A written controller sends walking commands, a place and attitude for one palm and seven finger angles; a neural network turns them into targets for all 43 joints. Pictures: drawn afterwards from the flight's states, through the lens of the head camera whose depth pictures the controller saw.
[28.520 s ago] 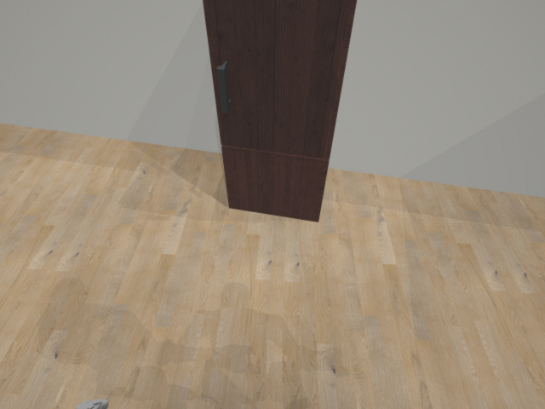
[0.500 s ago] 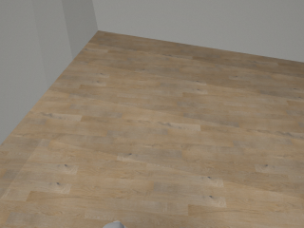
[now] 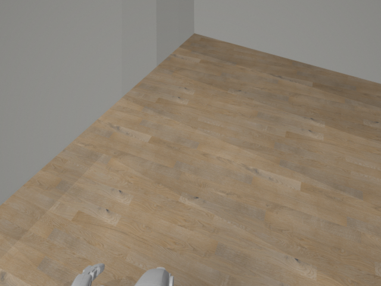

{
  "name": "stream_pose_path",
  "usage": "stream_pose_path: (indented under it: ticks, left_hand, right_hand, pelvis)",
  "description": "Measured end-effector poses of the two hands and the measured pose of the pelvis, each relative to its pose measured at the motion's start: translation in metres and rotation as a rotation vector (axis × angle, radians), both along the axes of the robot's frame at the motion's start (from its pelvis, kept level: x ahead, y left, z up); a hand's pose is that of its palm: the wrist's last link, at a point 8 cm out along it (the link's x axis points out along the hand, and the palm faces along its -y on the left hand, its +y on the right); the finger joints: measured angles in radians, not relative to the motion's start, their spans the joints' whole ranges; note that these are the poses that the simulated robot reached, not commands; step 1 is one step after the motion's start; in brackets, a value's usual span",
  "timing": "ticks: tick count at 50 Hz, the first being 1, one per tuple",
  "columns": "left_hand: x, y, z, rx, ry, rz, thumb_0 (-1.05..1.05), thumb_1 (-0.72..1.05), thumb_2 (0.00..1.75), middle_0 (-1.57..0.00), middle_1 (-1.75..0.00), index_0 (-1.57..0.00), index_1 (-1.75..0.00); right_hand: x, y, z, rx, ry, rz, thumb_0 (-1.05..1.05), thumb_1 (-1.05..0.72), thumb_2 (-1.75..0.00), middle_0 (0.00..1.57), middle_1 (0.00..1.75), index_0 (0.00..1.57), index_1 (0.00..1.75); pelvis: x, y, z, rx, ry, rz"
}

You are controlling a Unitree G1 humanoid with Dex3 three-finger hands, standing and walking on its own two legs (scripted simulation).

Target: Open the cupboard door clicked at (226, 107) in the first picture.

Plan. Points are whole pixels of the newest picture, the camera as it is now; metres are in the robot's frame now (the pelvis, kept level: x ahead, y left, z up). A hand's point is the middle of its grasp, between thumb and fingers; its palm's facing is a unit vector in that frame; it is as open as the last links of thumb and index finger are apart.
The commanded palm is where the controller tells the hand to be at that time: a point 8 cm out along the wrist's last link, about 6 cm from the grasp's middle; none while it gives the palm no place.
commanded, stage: turn to face it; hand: left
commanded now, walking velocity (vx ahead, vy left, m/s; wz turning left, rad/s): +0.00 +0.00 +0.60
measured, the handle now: out of the picture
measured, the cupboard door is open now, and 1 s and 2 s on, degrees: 41 41 41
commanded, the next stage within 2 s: none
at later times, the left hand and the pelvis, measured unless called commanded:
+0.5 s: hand out of the picture +0.04 +0.22 -0.16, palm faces +0.33 -0.90 -0.27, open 7.4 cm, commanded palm none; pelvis +0.02 -0.02 +0.00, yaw +19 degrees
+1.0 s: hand out of the picture -0.02 +0.19 -0.17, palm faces +0.60 -0.77 -0.23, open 7.4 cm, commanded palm none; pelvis +0.03 -0.03 +0.00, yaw +37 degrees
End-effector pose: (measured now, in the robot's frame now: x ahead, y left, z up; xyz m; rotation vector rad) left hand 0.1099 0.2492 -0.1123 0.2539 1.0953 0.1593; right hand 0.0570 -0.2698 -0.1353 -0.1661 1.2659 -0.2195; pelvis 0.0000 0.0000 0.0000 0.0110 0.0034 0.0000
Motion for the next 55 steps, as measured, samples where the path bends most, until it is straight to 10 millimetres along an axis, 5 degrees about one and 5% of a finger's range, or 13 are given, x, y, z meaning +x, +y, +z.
stream_pose_path:
  ticks: [6,14,21,28,33,38,45,55]
  left_hand:
    - [-0.044,-0.003,-0.005,-0.025,0.083,0.097,0.01,0.90,0.90,-0.20,-0.30,-0.20,-0.30]
    - [-0.105,0.019,-0.037,-0.063,0.198,0.249,0.01,0.90,0.90,-0.20,-0.30,-0.20,-0.30]
    - [-0.102,0.024,-0.021,-0.043,0.138,0.341,0.01,0.90,0.90,-0.20,-0.30,-0.20,-0.30]
    - [-0.092,0.003,-0.010,0.015,0.027,0.383,0.01,0.90,0.90,-0.20,-0.30,-0.20,-0.30]
    - [-0.110,-0.022,-0.006,-0.006,0.053,0.445,0.01,0.90,0.90,-0.20,-0.30,-0.20,-0.30]
    - [-0.127,-0.038,-0.014,-0.072,0.074,0.503,0.01,0.90,0.90,-0.20,-0.30,-0.20,-0.30]
    - [-0.164,-0.031,-0.039,-0.119,0.114,0.623,0.01,0.90,0.90,-0.20,-0.30,-0.20,-0.30]
    - [-0.162,-0.024,-0.010,-0.046,0.044,0.727,0.01,0.90,0.90,-0.20,-0.30,-0.20,-0.30]
  right_hand:
    - [0.055,-0.006,0.019,-0.024,-0.040,0.117,0.01,-0.91,-0.90,0.20,0.30,0.19,0.30]
    - [0.125,0.032,0.022,-0.054,-0.153,0.307,0.01,-0.91,-0.90,0.20,0.30,0.19,0.30]
    - [0.126,0.043,0.024,-0.037,-0.100,0.391,0.01,-0.90,-0.90,0.21,0.30,0.20,0.30]
    - [0.137,0.025,-0.001,0.014,-0.050,0.429,0.01,-0.90,-0.90,0.21,0.30,0.20,0.30]
    - [0.154,0.020,0.001,0.012,-0.032,0.470,0.01,-0.90,-0.90,0.21,0.30,0.20,0.30]
    - [0.171,0.036,0.016,0.001,-0.037,0.541,0.01,-0.91,-0.90,0.20,0.30,0.19,0.30]
    - [0.188,0.072,0.019,-0.034,-0.086,0.671,0.01,-0.90,-0.90,0.20,0.30,0.20,0.30]
    - [0.193,0.070,0.017,-0.026,-0.012,0.756,0.01,-0.90,-0.90,0.21,0.30,0.20,0.30]
  pelvis:
    - [0.009,-0.007,0.009,0.027,0.005,0.084]
    - [0.013,0.005,-0.009,0.001,0.006,0.185]
    - [0.015,-0.007,0.002,-0.029,-0.005,0.273]
    - [0.025,-0.036,-0.008,-0.004,0.008,0.358]
    - [0.026,-0.041,-0.003,-0.003,-0.012,0.436]
    - [0.029,-0.038,0.004,0.013,0.000,0.502]
    - [0.025,-0.028,-0.007,-0.015,0.008,0.593]
    - [0.038,-0.045,0.005,-0.039,0.001,0.706]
